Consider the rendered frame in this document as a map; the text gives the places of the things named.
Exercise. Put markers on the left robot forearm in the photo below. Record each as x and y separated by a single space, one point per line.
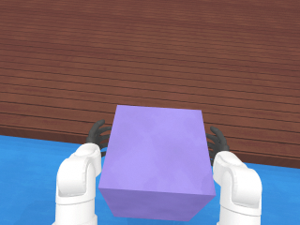
76 187

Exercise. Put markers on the right robot forearm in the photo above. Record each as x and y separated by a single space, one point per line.
240 191

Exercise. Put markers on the carton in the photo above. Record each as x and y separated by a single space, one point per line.
157 164

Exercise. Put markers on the robot right hand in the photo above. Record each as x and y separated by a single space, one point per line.
219 145

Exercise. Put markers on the robot left hand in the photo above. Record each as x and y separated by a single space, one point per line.
93 135

